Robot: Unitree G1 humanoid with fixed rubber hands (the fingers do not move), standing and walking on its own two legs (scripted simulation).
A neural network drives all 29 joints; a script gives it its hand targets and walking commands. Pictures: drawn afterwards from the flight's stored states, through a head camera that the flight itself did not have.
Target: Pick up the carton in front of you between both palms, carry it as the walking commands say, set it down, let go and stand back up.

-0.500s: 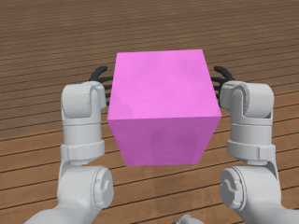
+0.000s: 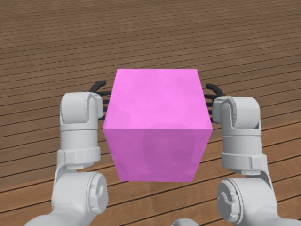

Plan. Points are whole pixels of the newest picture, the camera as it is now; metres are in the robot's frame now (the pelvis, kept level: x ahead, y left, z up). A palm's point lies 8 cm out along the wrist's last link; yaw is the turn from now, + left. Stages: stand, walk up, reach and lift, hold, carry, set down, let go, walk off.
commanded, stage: carry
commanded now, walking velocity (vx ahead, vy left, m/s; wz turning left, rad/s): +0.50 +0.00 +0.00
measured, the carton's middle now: (156, 128) +0.37 -0.02 +0.06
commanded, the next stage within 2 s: none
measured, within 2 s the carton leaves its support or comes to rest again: neither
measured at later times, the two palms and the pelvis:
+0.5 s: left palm (90, 21) +0.68 +0.15 +0.22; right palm (181, 10) +0.72 -0.14 +0.23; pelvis +0.32 -0.03 +0.05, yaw +1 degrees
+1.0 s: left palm out of the picture +1.04 +0.10 +0.27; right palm out of the picture +1.03 -0.19 +0.27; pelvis +0.66 -0.02 +0.09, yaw +0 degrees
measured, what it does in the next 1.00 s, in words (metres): climbs: right foot 0.03 m higher, then left foot 0.05 m higher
